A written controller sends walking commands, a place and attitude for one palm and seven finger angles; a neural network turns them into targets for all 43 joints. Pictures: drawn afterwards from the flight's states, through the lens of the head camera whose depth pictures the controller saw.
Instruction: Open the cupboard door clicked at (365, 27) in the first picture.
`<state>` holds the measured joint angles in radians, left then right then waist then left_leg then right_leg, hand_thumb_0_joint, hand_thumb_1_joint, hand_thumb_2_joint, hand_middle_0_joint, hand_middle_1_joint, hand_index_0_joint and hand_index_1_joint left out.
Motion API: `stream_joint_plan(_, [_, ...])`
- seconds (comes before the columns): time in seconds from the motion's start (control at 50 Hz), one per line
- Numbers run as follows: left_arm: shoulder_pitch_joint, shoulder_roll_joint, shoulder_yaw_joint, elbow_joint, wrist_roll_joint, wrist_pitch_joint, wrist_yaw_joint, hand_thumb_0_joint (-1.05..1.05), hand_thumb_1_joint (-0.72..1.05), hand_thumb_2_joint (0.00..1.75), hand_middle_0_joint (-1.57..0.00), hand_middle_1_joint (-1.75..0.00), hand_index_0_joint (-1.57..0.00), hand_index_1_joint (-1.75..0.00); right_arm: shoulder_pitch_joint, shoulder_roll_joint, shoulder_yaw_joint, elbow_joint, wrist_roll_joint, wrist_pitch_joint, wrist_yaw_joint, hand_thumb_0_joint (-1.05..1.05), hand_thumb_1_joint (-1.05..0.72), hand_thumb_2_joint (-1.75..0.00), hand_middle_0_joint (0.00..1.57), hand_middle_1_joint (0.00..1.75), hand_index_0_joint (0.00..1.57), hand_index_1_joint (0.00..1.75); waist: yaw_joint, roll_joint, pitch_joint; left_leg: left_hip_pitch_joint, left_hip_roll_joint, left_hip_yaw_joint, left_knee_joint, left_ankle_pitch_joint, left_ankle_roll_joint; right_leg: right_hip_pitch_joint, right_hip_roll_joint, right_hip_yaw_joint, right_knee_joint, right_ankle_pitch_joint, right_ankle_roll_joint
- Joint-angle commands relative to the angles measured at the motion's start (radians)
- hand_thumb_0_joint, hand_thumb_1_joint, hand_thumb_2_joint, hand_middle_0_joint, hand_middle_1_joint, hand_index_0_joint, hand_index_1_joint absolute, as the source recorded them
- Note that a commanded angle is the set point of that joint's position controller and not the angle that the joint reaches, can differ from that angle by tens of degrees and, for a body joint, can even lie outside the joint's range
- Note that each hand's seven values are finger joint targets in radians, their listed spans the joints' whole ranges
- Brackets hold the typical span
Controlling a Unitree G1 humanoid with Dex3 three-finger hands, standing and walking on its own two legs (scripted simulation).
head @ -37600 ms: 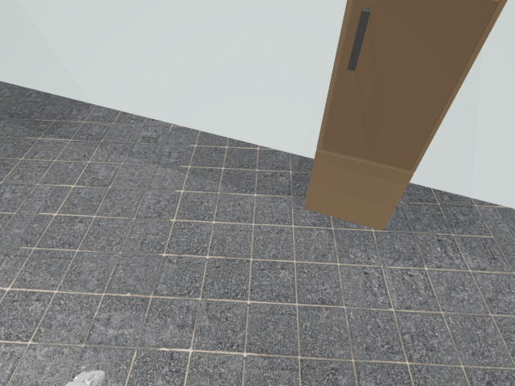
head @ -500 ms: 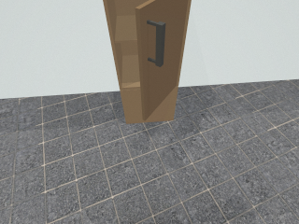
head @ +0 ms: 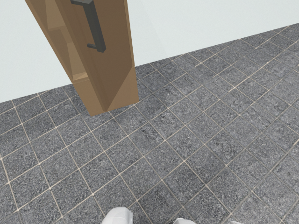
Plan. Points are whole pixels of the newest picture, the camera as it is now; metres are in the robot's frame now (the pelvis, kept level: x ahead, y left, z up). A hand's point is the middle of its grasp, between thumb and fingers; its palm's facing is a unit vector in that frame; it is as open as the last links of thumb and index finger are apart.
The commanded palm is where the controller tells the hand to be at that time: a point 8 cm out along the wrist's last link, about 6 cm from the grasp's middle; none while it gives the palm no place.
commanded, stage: walk to a spot facing it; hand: left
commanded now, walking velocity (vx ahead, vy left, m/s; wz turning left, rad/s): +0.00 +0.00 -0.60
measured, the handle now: (89, 27) +0.66 +0.25 +0.12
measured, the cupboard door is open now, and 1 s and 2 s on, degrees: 50 50 50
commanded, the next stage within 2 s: none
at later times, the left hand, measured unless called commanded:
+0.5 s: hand (99, 192) +0.21 +0.18 -0.16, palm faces -0.30 -0.92 -0.25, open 7.3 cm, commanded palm none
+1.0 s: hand (122, 165) +0.30 +0.13 -0.18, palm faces -0.54 -0.82 -0.16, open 7.4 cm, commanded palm none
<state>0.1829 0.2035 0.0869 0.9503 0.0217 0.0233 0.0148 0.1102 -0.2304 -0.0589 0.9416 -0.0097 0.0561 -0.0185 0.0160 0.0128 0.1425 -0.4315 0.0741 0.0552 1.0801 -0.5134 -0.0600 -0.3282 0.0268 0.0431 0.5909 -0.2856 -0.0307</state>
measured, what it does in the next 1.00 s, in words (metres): walks ahead, turning right: left foot, then right foot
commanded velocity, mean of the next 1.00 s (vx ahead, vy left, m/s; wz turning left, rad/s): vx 0.16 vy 0.00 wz -0.59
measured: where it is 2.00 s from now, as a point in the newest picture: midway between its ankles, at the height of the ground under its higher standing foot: (210, 173)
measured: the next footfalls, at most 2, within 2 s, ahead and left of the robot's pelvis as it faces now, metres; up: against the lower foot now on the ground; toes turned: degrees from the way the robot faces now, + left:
left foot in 0.18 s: +0.06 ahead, +0.16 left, +0.00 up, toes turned -6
right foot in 0.52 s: +0.04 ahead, -0.12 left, +0.00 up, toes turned -23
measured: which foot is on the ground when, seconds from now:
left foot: up 0.00-0.16, down 0.18-0.52, up 0.54-0.90, down 0.92-1.00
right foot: down 0.00-0.18, up 0.20-0.50, down 0.52-0.92, up 0.94-1.00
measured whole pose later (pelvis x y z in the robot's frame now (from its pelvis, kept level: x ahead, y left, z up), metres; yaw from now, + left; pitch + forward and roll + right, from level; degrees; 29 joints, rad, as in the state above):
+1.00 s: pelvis +0.16 -0.02 +0.00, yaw -37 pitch +1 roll -1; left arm 0.28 0.24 0.09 0.99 0.02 0.02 -0.04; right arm 0.19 -0.20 -0.02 0.86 -0.04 -0.06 0.00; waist 0.01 -0.05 0.04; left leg -0.29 0.06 0.10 0.59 -0.32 0.02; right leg -0.37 0.04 0.07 1.01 -0.46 -0.01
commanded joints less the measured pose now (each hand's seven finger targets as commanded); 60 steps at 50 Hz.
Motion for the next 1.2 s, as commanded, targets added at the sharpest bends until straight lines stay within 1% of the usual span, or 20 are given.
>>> stream_joint_plan(0.0, [0.053,0.224,0.047,-0.068,0.009,-0.013,0.015,0.0,0.9,0.9,-0.2,-0.3,-0.2,-0.3,-0.001,-0.037,-0.015,-0.097,0.007,-0.029,-0.007,0.0,-0.9,-0.9,0.2,0.3,0.2,0.3,0.012,-0.095,-0.215,-0.007,-0.028,-0.029,-0.147,0.04,-0.007,0.177,-0.236,0.327,-0.188,0.51,-0.177])
stream_joint_plan(0.12, [-0.024,0.205,0.043,-0.092,-0.002,0.004,0.001,0.0,0.9,0.9,-0.2,-0.3,-0.2,-0.3,0.112,-0.075,-0.02,-0.086,0.014,-0.05,-0.024,0.0,-0.9,-0.9,0.2,0.3,0.2,0.3,-0.063,-0.155,-0.216,0.284,-0.049,-0.03,-0.599,0.265,0.012,0.027,-0.149,0.311,-0.104,0.42,-0.071])
stream_joint_plan(0.16, [-0.006,0.099,0.019,-0.131,-0.02,0.007,-0.018,0.0,0.9,0.9,-0.2,-0.3,-0.2,-0.3,0.148,-0.246,-0.051,-0.094,-0.013,-0.068,-0.034,0.0,-0.9,-0.9,0.2,0.3,0.2,0.3,-0.069,0.316,-0.225,0.479,0.374,-0.448,-0.815,0.426,0.157,-0.285,0.054,0.06,0.246,-0.255,0.053])
stream_joint_plan(0.18, [-0.036,0.137,0.02,-0.137,-0.008,0.006,-0.019,0.0,0.9,0.9,-0.2,-0.3,-0.2,-0.3,0.153,-0.255,-0.05,-0.105,-0.017,-0.06,-0.036,0.0,-0.9,-0.9,0.2,0.3,0.2,0.3,-0.081,0.26,-0.21,0.403,0.443,-0.456,-0.792,0.51,0.232,-0.275,0.004,0.049,0.432,-0.343,0.066])
stream_joint_plan(0.28, [-0.022,0.114,0.027,-0.123,0.0,0.018,-0.05,0.0,0.9,0.9,-0.2,-0.3,-0.2,-0.3,0.056,-0.153,-0.013,-0.147,-0.026,-0.065,-0.036,0.0,-0.9,-0.9,0.2,0.3,0.2,0.3,-0.008,0.205,-0.115,0.315,0.235,-0.07,-0.694,0.831,0.168,-0.278,-0.047,-0.035,0.589,-0.176,0.097])
stream_joint_plan(0.4, [-0.096,0.098,0.003,-0.155,-0.004,0.005,-0.061,0.0,0.9,0.9,-0.2,-0.3,-0.2,-0.3,0.173,-0.195,-0.035,-0.106,-0.025,-0.059,-0.023,0.0,-0.9,-0.9,0.2,0.3,0.2,0.3,-0.062,0.239,-0.194,0.414,0.239,0.032,-0.619,0.895,0.138,-0.108,-0.022,-0.151,0.184,-0.131,0.066])
stream_joint_plan(0.46, [0.035,0.141,0.014,-0.118,-0.005,-0.007,-0.057,0.0,0.9,0.9,-0.2,-0.3,-0.2,-0.3,0.131,-0.213,-0.041,-0.117,-0.011,-0.054,-0.014,0.0,-0.9,-0.9,0.2,0.3,0.2,0.3,0.022,0.147,-0.232,0.292,0.223,0.079,-0.432,0.807,0.075,0.185,-0.016,-0.146,-0.123,0.12,0.026])
stream_joint_plan(0.48, [0.132,0.25,0.034,-0.093,0.006,-0.017,-0.041,0.0,0.9,0.9,-0.2,-0.3,-0.2,-0.3,0.122,-0.159,-0.034,-0.143,0.007,-0.052,-0.005,0.0,-0.9,-0.9,0.2,0.3,0.2,0.3,0.068,-0.116,-0.298,0.077,0.139,0.146,-0.226,0.53,0.019,0.42,-0.2,0.084,-0.201,0.388,-0.04])
stream_joint_plan(0.5, [0.205,0.357,0.062,-0.066,0.004,-0.02,-0.023,0.0,0.9,0.9,-0.2,-0.3,-0.2,-0.3,0.048,-0.09,-0.011,-0.196,0.007,-0.047,-0.003,0.0,-0.9,-0.9,0.2,0.3,0.2,0.3,0.107,-0.359,-0.285,-0.162,-0.012,0.108,0.045,-0.152,-0.023,0.463,-0.435,0.428,-0.222,0.716,-0.169])
stream_joint_plan(0.52, [0.211,0.345,0.056,-0.063,-0.008,-0.016,-0.008,0.0,0.9,0.9,-0.2,-0.3,-0.2,-0.3,0.051,-0.118,-0.006,-0.189,0.006,-0.034,-0.011,0.0,-0.9,-0.9,0.2,0.3,0.2,0.3,0.108,-0.318,-0.284,-0.205,0.025,-0.058,0.123,-0.161,-0.006,0.434,-0.431,0.405,-0.234,0.511,-0.216])
stream_joint_plan(0.56, [0.076,0.266,0.042,-0.1,-0.006,-0.011,-0.001,0.0,0.9,0.9,-0.2,-0.3,-0.2,-0.3,0.009,-0.115,-0.016,-0.173,-0.001,-0.036,0.002,0.0,-0.9,-0.9,0.2,0.3,0.2,0.3,0.051,-0.292,-0.145,-0.269,0.057,-0.062,0.128,-0.002,-0.016,0.294,-0.314,0.383,-0.304,0.125,-0.181])
stream_joint_plan(0.64, [0.034,0.225,0.023,-0.109,-0.003,-0.036,-0.009,0.0,0.9,0.9,-0.2,-0.3,-0.2,-0.3,0.041,-0.096,-0.02,-0.129,-0.011,-0.034,0.024,0.0,-0.9,-0.9,0.2,0.3,0.2,0.3,-0.001,-0.13,-0.15,-0.13,0.038,-0.026,0.012,0.157,-0.031,0.165,-0.234,0.255,-0.324,0.045,-0.146])
stream_joint_plan(0.8, [0.08,0.242,0.036,-0.079,0.005,-0.053,-0.027,0.0,0.9,0.9,-0.2,-0.3,-0.2,-0.3,-0.017,-0.087,-0.02,-0.162,-0.003,-0.081,0.029,0.0,-0.9,-0.9,0.2,0.3,0.2,0.3,0.026,-0.171,-0.114,-0.05,-0.021,-0.022,-0.349,0.115,-0.011,0.179,-0.234,0.36,-0.325,-0.078,-0.18])
stream_joint_plan(0.86, [0.009,0.199,0.032,-0.093,-0.003,-0.052,-0.032,0.0,0.9,0.9,-0.2,-0.3,-0.2,-0.3,0.148,-0.115,-0.024,-0.105,-0.004,-0.106,0.01,0.0,-0.9,-0.9,0.2,0.3,0.2,0.3,-0.068,-0.092,-0.141,0.35,-0.04,-0.003,-0.63,0.243,0.002,-0.064,-0.137,0.288,-0.177,-0.059,-0.104])
stream_joint_plan(0.88, [0.004,0.132,0.017,-0.104,-0.008,-0.054,-0.04,0.0,0.9,0.9,-0.2,-0.3,-0.2,-0.3,0.279,-0.196,-0.042,-0.064,-0.013,-0.116,-0.003,0.0,-0.9,-0.9,0.2,0.3,0.2,0.3,-0.127,0.131,-0.214,0.561,0.118,-0.178,-0.738,0.097,0.043,-0.21,-0.02,0.174,0.058,-0.088,-0.048])
stream_joint_plan(0.9, [-0.008,0.081,0.004,-0.131,-0.016,-0.057,-0.048,0.0,0.9,0.9,-0.2,-0.3,-0.2,-0.3,0.423,-0.296,-0.06,-0.041,-0.035,-0.124,-0.011,0.0,-0.9,-0.9,0.2,0.3,0.2,0.3,-0.172,0.393,-0.27,0.656,0.424,-0.553,-0.845,-0.002,0.153,-0.392,0.074,-0.023,0.421,-0.332,0.02])
stream_joint_plan(0.92, [-0.073,0.115,0.01,-0.149,-0.005,-0.061,-0.051,0.0,0.9,0.9,-0.2,-0.3,-0.2,-0.3,0.416,-0.281,-0.049,-0.047,-0.033,-0.114,-0.016,0.0,-0.9,-0.9,0.2,0.3,0.2,0.3,-0.168,0.233,-0.193,0.559,0.477,-0.612,-0.888,-0.02,0.22,-0.441,-0.015,0.045,0.563,-0.286,0.011])
stream_joint_plan(0.94, [-0.068,0.12,0.019,-0.141,0.005,-0.067,-0.058,0.0,0.9,0.9,-0.2,-0.3,-0.2,-0.3,0.345,-0.226,-0.035,-0.075,-0.036,-0.116,-0.008,0.0,-0.9,-0.9,0.2,0.3,0.2,0.3,-0.122,0.118,-0.118,0.46,0.433,-0.528,-0.891,0.031,0.226,-0.448,-0.059,0.032,0.632,-0.203,0.013])
stream_joint_plan(1.02, [-0.056,0.05,-0.001,-0.096,0.01,-0.044,-0.082,0.0,0.9,0.9,-0.2,-0.3,-0.2,-0.3,0.305,-0.095,0.009,-0.05,-0.023,-0.142,-0.016,0.0,-0.9,-0.9,0.2,0.3,0.2,0.3,-0.054,0.145,-0.072,0.416,0.248,-0.081,-0.805,0.69,0.085,-0.432,-0.096,-0.039,0.679,0.009,0.039])
stream_joint_plan(1.18, [-0.197,0.007,-0.026,-0.129,0.008,-0.027,-0.087,0.0,0.9,0.9,-0.2,-0.3,-0.2,-0.3,0.424,-0.073,0.022,0.028,-0.027,-0.141,-0.019,0.0,-0.9,-0.9,0.2,0.3,0.2,0.3,-0.071,0.137,-0.062,0.5,0.231,0.108,-0.818,0.797,0.099,-0.435,-0.086,-0.137,0.365,0.142,0.02])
